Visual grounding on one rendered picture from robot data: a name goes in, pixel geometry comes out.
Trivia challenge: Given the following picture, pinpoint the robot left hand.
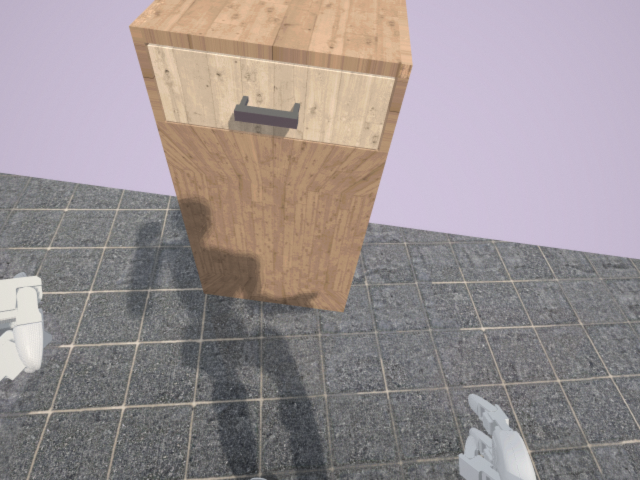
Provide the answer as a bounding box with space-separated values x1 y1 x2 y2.
0 272 52 382

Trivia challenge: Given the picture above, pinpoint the robot right hand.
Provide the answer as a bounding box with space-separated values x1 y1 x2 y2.
459 394 536 480

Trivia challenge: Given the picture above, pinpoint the cabinet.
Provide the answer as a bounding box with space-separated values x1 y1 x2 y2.
129 0 413 312

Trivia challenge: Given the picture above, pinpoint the handle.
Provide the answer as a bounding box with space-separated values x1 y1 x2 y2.
234 96 300 129

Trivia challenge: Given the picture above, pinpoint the drawer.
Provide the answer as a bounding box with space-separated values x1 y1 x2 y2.
147 43 395 149

